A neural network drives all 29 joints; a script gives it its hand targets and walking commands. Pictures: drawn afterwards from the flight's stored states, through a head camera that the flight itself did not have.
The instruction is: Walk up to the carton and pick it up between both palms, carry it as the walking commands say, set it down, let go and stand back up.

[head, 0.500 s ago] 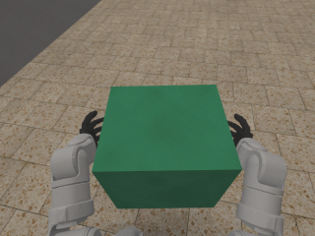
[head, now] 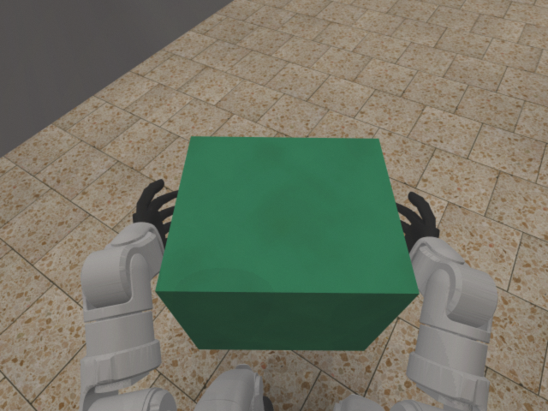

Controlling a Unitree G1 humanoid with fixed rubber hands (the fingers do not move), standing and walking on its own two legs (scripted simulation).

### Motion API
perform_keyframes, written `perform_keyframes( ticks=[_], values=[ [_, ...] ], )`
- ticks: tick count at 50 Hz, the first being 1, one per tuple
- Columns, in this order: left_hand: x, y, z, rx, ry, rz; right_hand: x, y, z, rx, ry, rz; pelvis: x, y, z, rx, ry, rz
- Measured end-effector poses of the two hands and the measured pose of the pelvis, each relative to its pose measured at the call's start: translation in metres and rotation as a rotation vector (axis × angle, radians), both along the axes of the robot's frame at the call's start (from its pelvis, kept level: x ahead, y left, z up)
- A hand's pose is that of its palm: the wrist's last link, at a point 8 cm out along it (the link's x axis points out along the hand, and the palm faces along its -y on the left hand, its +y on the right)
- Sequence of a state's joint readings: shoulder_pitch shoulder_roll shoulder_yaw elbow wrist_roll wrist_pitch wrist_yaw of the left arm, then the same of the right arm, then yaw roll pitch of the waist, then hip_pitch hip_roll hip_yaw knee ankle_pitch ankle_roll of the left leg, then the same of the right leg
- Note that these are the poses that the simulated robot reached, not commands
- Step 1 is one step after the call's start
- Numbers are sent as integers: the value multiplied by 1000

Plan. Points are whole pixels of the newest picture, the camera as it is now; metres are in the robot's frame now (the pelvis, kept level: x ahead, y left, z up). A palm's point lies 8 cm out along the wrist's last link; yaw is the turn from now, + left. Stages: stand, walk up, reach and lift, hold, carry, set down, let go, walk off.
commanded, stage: carry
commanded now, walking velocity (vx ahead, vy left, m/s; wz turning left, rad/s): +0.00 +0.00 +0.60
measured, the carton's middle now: (283, 250) +0.34 -0.01 +0.01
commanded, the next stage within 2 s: none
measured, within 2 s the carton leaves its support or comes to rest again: neither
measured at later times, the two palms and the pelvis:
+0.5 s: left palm (16, 338) +0.19 +0.29 +0.10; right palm (322, 273) +0.28 -0.06 +0.06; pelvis -0.07 +0.04 +0.00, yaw +16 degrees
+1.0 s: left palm out of the picture +0.08 +0.36 +0.10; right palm (252, 316) +0.21 +0.03 +0.09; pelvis -0.14 +0.05 -0.01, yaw +15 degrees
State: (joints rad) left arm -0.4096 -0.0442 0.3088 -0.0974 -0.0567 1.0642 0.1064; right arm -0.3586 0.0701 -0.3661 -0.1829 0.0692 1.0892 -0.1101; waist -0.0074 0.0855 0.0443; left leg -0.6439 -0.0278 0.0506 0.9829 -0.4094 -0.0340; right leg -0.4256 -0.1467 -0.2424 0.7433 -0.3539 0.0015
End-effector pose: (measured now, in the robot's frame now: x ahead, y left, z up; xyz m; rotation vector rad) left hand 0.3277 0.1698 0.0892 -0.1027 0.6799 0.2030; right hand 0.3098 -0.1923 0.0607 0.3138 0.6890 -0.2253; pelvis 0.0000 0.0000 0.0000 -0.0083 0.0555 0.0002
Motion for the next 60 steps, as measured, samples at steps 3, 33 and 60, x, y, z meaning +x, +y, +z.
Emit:
perform_keyframes(
  ticks=[3,33,60],
  values=[
    [-7,19,3,-18,-26,25,4,18,10,-20,-27,29,-3,11,0,1,17,46],
    [-169,148,10,-13,-57,346,-36,166,26,-53,-64,378,-94,50,0,23,3,404],
    [-200,98,14,43,-19,137,-144,101,2,-24,-23,195,-159,38,-17,21,-43,133]
  ],
)
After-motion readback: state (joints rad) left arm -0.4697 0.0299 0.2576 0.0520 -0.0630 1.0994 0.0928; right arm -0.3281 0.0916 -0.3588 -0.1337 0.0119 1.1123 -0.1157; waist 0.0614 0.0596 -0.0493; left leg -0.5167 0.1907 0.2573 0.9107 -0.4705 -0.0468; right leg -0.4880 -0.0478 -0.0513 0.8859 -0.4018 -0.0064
